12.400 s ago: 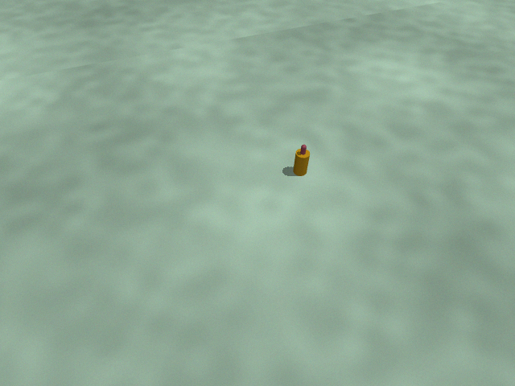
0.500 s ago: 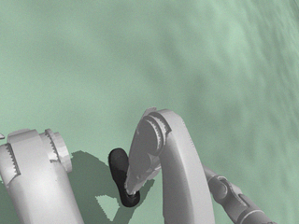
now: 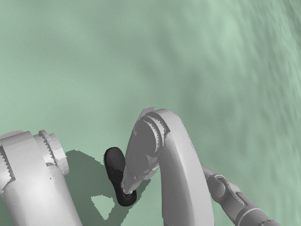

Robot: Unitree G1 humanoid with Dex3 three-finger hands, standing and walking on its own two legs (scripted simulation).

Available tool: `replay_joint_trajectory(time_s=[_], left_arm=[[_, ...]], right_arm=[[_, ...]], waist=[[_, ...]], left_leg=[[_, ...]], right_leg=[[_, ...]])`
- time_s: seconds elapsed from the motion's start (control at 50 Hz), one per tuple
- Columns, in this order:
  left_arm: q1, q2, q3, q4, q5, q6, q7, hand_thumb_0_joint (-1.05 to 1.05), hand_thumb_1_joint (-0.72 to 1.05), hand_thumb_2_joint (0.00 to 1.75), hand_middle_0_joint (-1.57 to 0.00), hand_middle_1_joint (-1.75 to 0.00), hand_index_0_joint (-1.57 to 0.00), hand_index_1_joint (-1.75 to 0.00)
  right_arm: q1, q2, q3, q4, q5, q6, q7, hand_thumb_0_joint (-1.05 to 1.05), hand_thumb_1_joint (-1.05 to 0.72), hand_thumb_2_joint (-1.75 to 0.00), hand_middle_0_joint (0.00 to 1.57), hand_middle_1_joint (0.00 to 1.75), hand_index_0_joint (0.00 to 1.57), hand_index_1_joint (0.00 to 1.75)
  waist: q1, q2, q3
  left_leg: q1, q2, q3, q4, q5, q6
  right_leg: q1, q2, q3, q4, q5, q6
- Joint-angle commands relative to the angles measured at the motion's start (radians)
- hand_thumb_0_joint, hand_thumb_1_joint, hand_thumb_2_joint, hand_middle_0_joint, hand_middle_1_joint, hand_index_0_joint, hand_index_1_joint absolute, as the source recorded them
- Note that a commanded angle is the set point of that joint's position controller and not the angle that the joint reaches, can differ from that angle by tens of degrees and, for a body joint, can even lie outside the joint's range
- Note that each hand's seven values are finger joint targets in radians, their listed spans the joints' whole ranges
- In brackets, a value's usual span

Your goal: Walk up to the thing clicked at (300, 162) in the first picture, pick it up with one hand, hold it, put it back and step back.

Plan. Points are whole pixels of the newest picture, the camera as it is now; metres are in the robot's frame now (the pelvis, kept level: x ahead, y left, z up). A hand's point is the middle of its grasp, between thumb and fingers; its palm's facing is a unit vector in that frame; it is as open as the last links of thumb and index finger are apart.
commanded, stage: close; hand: left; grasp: from the side
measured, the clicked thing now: out of the picture +0.44 +0.31 -0.19
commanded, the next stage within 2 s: settle in 0.20 s
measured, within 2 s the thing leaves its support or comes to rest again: leaves its support in 0.52 s
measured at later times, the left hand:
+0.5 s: hand out of the picture +0.42 +0.30 -0.18, palm faces +0.40 -0.92 -0.01, open 10.5 cm
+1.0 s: hand out of the picture +0.41 +0.33 -0.08, palm faces +0.39 -0.92 -0.02, open 10.7 cm
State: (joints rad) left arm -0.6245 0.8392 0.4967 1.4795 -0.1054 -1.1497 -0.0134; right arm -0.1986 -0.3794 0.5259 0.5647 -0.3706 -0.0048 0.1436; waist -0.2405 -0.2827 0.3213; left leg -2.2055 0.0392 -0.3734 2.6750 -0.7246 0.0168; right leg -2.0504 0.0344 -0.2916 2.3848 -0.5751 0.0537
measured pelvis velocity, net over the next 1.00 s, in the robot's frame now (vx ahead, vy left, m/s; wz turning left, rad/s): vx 0.01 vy -0.01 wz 0.05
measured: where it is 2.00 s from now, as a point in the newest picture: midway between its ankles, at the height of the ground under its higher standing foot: (89, 207)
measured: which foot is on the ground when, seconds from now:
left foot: down 0.00-1.00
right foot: down 0.00-1.00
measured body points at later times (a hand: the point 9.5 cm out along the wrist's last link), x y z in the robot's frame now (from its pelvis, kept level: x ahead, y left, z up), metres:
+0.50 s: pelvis +0.00 +0.00 +0.00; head +0.23 +0.19 +0.33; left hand +0.40 +0.34 -0.18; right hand +0.17 -0.24 -0.03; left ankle +0.08 +0.12 -0.25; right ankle +0.15 -0.12 -0.25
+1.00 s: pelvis +0.01 -0.01 +0.02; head +0.20 +0.17 +0.39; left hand +0.38 +0.38 -0.08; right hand +0.20 -0.24 -0.04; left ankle +0.08 +0.12 -0.25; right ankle +0.15 -0.12 -0.25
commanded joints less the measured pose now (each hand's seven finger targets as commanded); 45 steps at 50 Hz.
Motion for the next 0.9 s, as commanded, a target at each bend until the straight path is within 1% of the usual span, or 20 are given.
replay_joint_trajectory(time_s=[0.0,0.04,0.14,0.22,0.26,0.28,0.36,0.4,0.5,0.54,0.56,0.58,0.6,0.62,0.68,0.72,0.74,0.8,0.86,0.88], left_arm=[[-0.178,0.146,-0.009,-0.112,0.011,-0.063,-0.004,0.0,0.36,0.67,-0.64,-0.62,-0.62,-0.62],[-0.182,0.135,-0.015,-0.099,0.012,-0.06,0.001,0.0,0.43,0.72,-0.68,-0.67,-0.67,-0.67],[-0.211,0.164,-0.006,-0.095,0.013,-0.066,0.003,0.0,0.36,0.87,-0.85,-0.87,-0.84,-0.87],[-0.218,0.17,0.005,-0.106,0.005,-0.067,0.008,0.0,0.38,0.96,-0.93,-0.96,-0.92,-0.97],[-0.225,0.188,0.004,-0.109,0.011,-0.065,0.009,0.0,0.37,1.01,-0.97,-1.02,-0.97,-1.03],[-0.228,0.184,0.008,-0.092,0.012,-0.061,0.011,0.0,0.36,1.05,-1.01,-1.06,-1.0,-1.07],[-0.227,0.189,0.011,-0.13,0.009,-0.063,0.007,0.0,0.37,1.19,-1.09,-1.19,-1.07,-1.22],[-0.216,0.217,0.029,-0.158,0.014,-0.057,0.007,0.0,0.34,1.2,-1.12,-1.22,-1.1,-1.25],[-0.213,0.202,0.042,-0.236,0.006,-0.027,0.004,0.0,0.27,1.25,-1.2,-1.31,-1.18,-1.34],[-0.201,0.188,0.043,-0.27,0.01,-0.011,0.005,0.0,0.27,1.28,-1.23,-1.34,-1.21,-1.37],[-0.202,0.166,0.027,-0.3,0.01,-0.003,0.001,0.0,0.27,1.28,-1.23,-1.35,-1.22,-1.38],[-0.204,0.179,0.032,-0.318,0.012,0.004,-0.002,0.0,0.24,1.28,-1.25,-1.36,-1.24,-1.39],[-0.194,0.148,0.014,-0.322,0.01,0.018,-0.005,0.0,0.26,1.31,-1.26,-1.38,-1.25,-1.41],[-0.181,0.151,0.024,-0.342,0.008,0.029,-0.007,0.0,0.24,1.31,-1.27,-1.39,-1.26,-1.42],[-0.173,0.121,0.014,-0.4,-0.006,0.061,-0.013,0.0,0.23,1.31,-1.26,-1.39,-1.25,-1.42],[-0.196,0.101,-0.006,-0.434,-0.005,0.086,-0.022,0.0,0.16,1.31,-1.29,-1.42,-1.28,-1.45],[-0.179,0.1,-0.003,-0.455,-0.007,0.099,-0.024,0.0,0.17,1.3,-1.29,-1.42,-1.28,-1.44],[-0.193,0.042,-0.036,-0.5,-0.012,0.134,-0.039,0.0,0.19,1.31,-1.3,-1.43,-1.3,-1.45],[-0.186,0.04,-0.038,-0.57,-0.008,0.174,-0.054,0.0,0.17,1.29,-1.29,-1.41,-1.28,-1.43],[-0.164,0.01,-0.045,-0.571,-0.016,0.192,-0.062,0.0,0.18,1.29,-1.3,-1.41,-1.29,-1.44]], right_arm=[[0.035,-0.365,-0.118,-0.007,-0.002,0.019,-0.023,0.0,-0.88,-0.89,0.2,0.3,0.2,0.3],[0.038,-0.364,-0.116,-0.006,-0.004,0.022,-0.023,0.0,-0.87,-0.89,0.2,0.3,0.2,0.3],[0.034,-0.369,-0.111,-0.016,-0.003,0.028,-0.021,0.0,-0.88,-0.9,0.2,0.3,0.2,0.3],[0.034,-0.364,-0.103,-0.014,-0.008,0.029,-0.024,0.0,-0.88,-0.9,0.2,0.3,0.2,0.3],[0.03,-0.364,-0.103,-0.015,-0.006,0.031,-0.024,0.0,-0.88,-0.9,0.2,0.3,0.2,0.3],[0.039,-0.367,-0.101,-0.013,-0.008,0.034,-0.025,0.0,-0.88,-0.9,0.2,0.3,0.2,0.3],[0.035,-0.363,-0.1,-0.013,-0.008,0.034,-0.026,0.0,-0.91,-0.91,0.2,0.3,0.2,0.3],[0.043,-0.363,-0.104,-0.012,-0.009,0.037,-0.026,0.0,-0.91,-0.91,0.2,0.3,0.2,0.3],[0.054,-0.363,-0.129,-0.013,0.003,0.041,-0.027,0.0,-0.92,-0.91,0.2,0.3,0.2,0.3],[0.069,-0.361,-0.142,-0.005,0.006,0.044,-0.025,0.0,-0.91,-0.91,0.2,0.3,0.2,0.3],[0.078,-0.357,-0.151,-0.005,0.007,0.044,-0.026,0.0,-0.91,-0.91,0.2,0.3,0.2,0.3],[0.078,-0.356,-0.158,-0.006,0.014,0.046,-0.025,0.0,-0.91,-0.91,0.2,0.3,0.2,0.3],[0.087,-0.353,-0.165,-0.009,0.016,0.048,-0.024,0.0,-0.91,-0.91,0.2,0.3,0.2,0.3],[0.088,-0.349,-0.174,-0.008,0.025,0.048,-0.023,0.0,-0.91,-0.91,0.2,0.3,0.2,0.3],[0.111,-0.34,-0.2,-0.005,0.039,0.048,-0.02,0.0,-0.91,-0.9,0.2,0.3,0.2,0.3],[0.118,-0.337,-0.222,-0.007,0.054,0.046,-0.019,0.0,-0.91,-0.9,0.2,0.3,0.2,0.3],[0.133,-0.332,-0.235,0.0,0.061,0.046,-0.02,0.0,-0.91,-0.9,0.2,0.3,0.2,0.3],[0.148,-0.321,-0.265,-0.005,0.084,0.043,-0.017,0.0,-0.9,-0.9,0.2,0.3,0.2,0.3],[0.185,-0.305,-0.299,-0.001,0.108,0.045,-0.019,0.0,-0.9,-0.9,0.2,0.3,0.2,0.3],[0.193,-0.302,-0.31,0.001,0.117,0.044,-0.019,0.0,-0.9,-0.9,0.2,0.3,0.2,0.3]], waist=[[-0.122,0.549,-0.534],[-0.129,0.547,-0.532],[-0.134,0.539,-0.512],[-0.132,0.547,-0.544],[-0.129,0.549,-0.537],[-0.14,0.552,-0.535],[-0.129,0.557,-0.545],[-0.112,0.584,-0.569],[-0.103,0.616,-0.59],[-0.098,0.639,-0.616],[-0.097,0.636,-0.636],[-0.089,0.648,-0.637],[-0.095,0.647,-0.636],[-0.08,0.635,-0.636],[-0.064,0.611,-0.677],[-0.063,0.629,-0.664],[-0.049,0.622,-0.679],[-0.044,0.609,-0.683],[-0.007,0.636,-0.739],[-0.001,0.62,-0.743]], left_leg=[[0.373,0.051,0.055,-0.37,0.128,-0.048],[0.376,0.05,0.057,-0.368,0.13,-0.046],[0.355,0.05,0.055,-0.372,0.082,-0.043],[0.381,0.052,0.057,-0.362,0.138,-0.045],[0.368,0.053,0.062,-0.359,0.121,-0.042],[0.372,0.055,0.057,-0.363,0.119,-0.045],[0.374,0.053,0.062,-0.359,0.126,-0.042],[0.394,0.055,0.067,-0.365,0.142,-0.046],[0.405,0.057,0.072,-0.38,0.147,-0.049],[0.433,0.058,0.071,-0.389,0.183,-0.056],[0.445,0.057,0.077,-0.384,0.203,-0.055],[0.434,0.055,0.081,-0.389,0.186,-0.055],[0.429,0.052,0.084,-0.394,0.183,-0.054],[0.411,0.051,0.088,-0.397,0.163,-0.05],[0.385,0.042,0.113,-0.393,0.153,-0.04],[0.378,0.041,0.113,-0.419,0.1,-0.04],[0.372,0.038,0.122,-0.419,0.083,-0.035],[0.353,0.033,0.121,-0.444,0.045,-0.032],[0.377,0.029,0.134,-0.47,0.059,-0.034],[0.374,0.027,0.139,-0.469,0.075,-0.032]], right_leg=[[0.245,0.052,-0.08,-0.136,0.139,-0.054],[0.251,0.052,-0.078,-0.14,0.144,-0.052],[0.239,0.053,-0.081,-0.15,0.104,-0.052],[0.265,0.055,-0.077,-0.149,0.148,-0.051],[0.256,0.057,-0.073,-0.153,0.134,-0.053],[0.26,0.056,-0.078,-0.152,0.133,-0.053],[0.273,0.056,-0.075,-0.155,0.139,-0.051],[0.281,0.056,-0.071,-0.152,0.146,-0.055],[0.268,0.052,-0.066,-0.15,0.149,-0.057],[0.271,0.048,-0.063,-0.142,0.173,-0.058],[0.273,0.048,-0.059,-0.144,0.19,-0.058],[0.262,0.048,-0.056,-0.143,0.174,-0.061],[0.266,0.045,-0.056,-0.147,0.176,-0.061],[0.259,0.045,-0.05,-0.15,0.163,-0.062],[0.278,0.044,-0.032,-0.167,0.16,-0.063],[0.23,0.039,-0.028,-0.168,0.12,-0.067],[0.237,0.039,-0.019,-0.176,0.11,-0.068],[0.189,0.033,-0.013,-0.178,0.081,-0.071],[0.17,0.027,0.004,-0.172,0.078,-0.079],[0.17,0.026,0.01,-0.173,0.089,-0.08]])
